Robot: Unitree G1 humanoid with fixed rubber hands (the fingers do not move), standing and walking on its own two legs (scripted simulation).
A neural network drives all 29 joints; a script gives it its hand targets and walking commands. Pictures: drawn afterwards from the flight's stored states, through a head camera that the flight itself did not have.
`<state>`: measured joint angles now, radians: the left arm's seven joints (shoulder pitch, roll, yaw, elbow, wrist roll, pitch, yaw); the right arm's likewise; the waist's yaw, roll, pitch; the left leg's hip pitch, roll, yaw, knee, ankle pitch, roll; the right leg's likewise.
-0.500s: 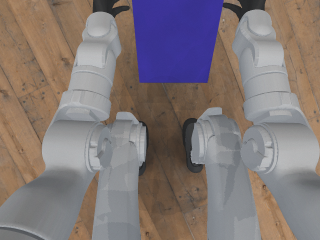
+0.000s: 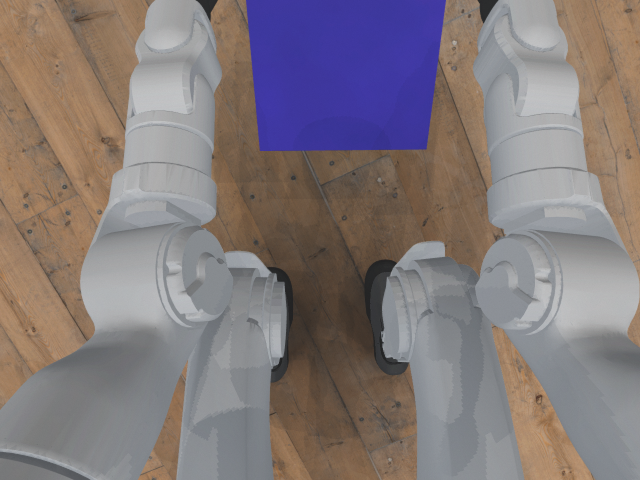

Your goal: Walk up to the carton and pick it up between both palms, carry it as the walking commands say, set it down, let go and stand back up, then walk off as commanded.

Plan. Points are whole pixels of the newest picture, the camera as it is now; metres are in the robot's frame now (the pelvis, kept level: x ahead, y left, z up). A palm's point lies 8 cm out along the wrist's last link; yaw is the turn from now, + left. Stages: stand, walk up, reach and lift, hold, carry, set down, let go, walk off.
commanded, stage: set down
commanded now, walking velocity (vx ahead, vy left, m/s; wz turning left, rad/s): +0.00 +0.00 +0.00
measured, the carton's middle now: (340, 31) +0.56 -0.02 -0.26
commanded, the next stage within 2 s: none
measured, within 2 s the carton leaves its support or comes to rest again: neither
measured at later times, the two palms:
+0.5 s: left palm (192, 8) +0.55 +0.12 -0.15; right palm (499, 1) +0.54 -0.16 -0.14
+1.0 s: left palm (203, 21) +0.55 +0.12 -0.18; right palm (485, 14) +0.54 -0.16 -0.17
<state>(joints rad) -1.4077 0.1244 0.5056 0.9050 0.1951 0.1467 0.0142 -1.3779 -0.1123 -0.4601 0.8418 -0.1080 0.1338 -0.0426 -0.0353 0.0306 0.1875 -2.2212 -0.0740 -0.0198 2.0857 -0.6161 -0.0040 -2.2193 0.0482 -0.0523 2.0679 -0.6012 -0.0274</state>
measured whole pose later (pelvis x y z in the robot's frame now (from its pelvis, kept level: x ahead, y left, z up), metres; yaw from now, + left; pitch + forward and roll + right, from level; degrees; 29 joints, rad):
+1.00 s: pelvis +0.00 +0.00 -0.02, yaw +0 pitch +45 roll -2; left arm -1.40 0.12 0.51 0.91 0.20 0.08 0.01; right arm -1.38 -0.10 -0.47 0.84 -0.14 0.10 -0.05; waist -0.04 0.02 0.20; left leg -2.32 -0.07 -0.01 2.15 -0.61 -0.01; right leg -2.32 0.05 -0.05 2.13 -0.59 -0.02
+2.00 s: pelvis +0.00 +0.01 -0.04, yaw -1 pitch +42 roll -2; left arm -1.29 0.25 0.16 1.08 -0.06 0.02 0.11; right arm -1.24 -0.22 -0.32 1.02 0.02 0.01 -0.11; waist -0.04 0.02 0.21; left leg -2.32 -0.07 -0.01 2.20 -0.61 0.00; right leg -2.31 0.05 -0.05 2.17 -0.60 0.00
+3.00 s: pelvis -0.05 +0.02 +0.08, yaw -1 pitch +24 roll -4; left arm -1.35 0.40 0.05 0.74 -0.22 0.38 0.15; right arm -1.28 -0.33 -0.24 0.68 0.20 0.36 -0.14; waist -0.03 0.03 0.52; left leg -1.76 -0.07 -0.05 1.86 -0.51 0.03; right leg -1.73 0.05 -0.05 1.80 -0.50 0.01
